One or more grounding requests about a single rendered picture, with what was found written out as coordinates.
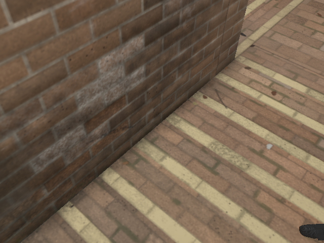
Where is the robot right hand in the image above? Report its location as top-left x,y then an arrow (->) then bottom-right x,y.
299,224 -> 324,240

